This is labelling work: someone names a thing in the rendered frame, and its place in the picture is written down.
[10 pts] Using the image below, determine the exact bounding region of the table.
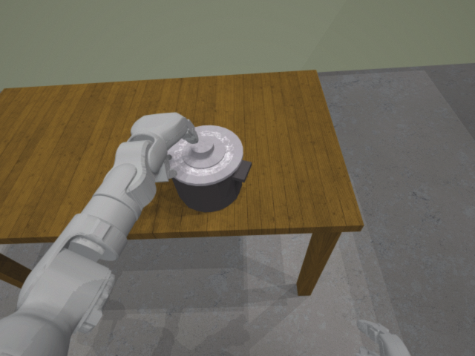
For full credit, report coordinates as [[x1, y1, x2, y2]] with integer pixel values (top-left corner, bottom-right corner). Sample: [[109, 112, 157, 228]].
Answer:
[[0, 70, 364, 296]]

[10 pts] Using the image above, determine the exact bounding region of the knob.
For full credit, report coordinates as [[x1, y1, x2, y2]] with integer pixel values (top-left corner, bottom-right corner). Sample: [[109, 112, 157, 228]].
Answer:
[[191, 136, 214, 157]]

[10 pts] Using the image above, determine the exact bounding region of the left robot hand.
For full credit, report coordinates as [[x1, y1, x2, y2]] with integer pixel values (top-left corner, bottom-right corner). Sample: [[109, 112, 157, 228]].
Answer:
[[131, 112, 199, 182]]

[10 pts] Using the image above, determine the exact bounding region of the lid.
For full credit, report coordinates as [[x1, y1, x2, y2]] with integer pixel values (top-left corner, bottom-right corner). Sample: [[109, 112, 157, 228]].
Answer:
[[167, 125, 243, 186]]

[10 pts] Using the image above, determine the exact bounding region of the left robot forearm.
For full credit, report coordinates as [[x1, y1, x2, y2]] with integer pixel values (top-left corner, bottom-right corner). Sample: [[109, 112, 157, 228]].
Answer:
[[17, 131, 168, 309]]

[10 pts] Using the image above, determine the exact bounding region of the right robot hand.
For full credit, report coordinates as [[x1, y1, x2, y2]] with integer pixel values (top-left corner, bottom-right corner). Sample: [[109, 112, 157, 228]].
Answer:
[[356, 320, 411, 356]]

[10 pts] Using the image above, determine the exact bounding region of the pot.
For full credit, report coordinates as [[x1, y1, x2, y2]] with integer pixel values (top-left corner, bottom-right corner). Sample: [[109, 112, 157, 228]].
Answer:
[[172, 160, 252, 212]]

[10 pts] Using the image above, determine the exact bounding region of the robot left upper arm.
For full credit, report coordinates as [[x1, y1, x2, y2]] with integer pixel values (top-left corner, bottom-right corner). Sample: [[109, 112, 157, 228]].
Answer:
[[0, 248, 116, 356]]

